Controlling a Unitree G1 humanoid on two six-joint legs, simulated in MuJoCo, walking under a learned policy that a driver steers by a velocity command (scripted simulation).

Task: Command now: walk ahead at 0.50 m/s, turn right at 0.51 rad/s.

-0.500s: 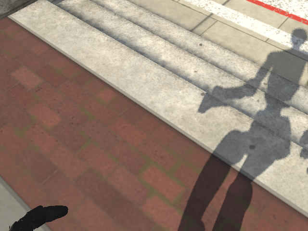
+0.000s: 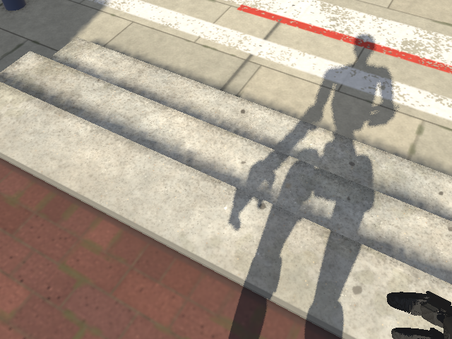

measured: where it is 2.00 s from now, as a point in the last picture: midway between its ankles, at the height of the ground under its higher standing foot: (380, 216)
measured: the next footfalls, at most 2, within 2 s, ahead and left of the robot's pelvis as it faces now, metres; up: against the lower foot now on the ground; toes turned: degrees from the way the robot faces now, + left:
right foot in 0.42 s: +0.34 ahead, -0.18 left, +0.00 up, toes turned -7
left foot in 0.84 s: +0.66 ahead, -0.01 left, +0.00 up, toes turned -11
